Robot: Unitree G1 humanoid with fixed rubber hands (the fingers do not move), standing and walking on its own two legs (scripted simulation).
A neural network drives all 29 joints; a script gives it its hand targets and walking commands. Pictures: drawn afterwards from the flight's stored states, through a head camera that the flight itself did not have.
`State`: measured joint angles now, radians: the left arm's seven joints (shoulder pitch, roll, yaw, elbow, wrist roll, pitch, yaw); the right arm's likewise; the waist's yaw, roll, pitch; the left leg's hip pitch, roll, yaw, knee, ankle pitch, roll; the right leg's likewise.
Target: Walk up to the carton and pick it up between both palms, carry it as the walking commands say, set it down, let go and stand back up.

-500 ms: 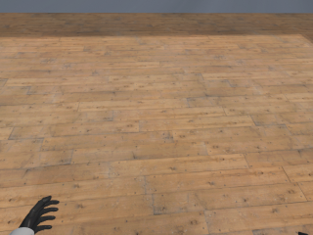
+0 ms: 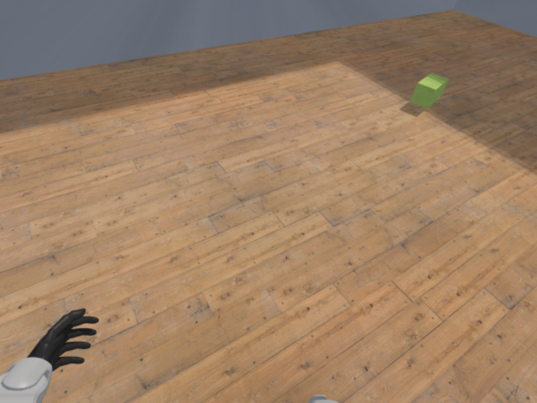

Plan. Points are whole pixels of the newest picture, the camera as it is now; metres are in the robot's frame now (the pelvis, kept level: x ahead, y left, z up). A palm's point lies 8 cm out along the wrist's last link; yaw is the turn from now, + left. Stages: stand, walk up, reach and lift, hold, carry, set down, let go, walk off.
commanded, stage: walk up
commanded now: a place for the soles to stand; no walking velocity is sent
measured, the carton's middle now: (429, 90) +2.41 -1.68 -0.70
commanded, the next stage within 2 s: none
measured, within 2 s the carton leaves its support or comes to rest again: neither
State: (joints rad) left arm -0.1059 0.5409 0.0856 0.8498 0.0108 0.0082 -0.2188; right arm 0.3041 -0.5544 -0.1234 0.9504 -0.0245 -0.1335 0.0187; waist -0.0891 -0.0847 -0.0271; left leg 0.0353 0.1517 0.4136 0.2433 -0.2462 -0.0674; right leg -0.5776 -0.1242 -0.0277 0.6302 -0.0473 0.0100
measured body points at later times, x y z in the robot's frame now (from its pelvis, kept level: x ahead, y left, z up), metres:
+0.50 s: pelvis +0.33 -0.05 -0.03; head +0.36 -0.04 +0.42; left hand +0.47 +0.28 -0.13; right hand +0.43 -0.43 -0.07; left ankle +0.47 +0.03 -0.75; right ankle +0.21 -0.15 -0.71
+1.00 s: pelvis +0.62 -0.22 -0.02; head +0.66 -0.22 +0.43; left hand +0.97 -0.03 -0.08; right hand +0.49 -0.57 -0.10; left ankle +0.54 -0.01 -0.66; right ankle +0.66 -0.34 -0.75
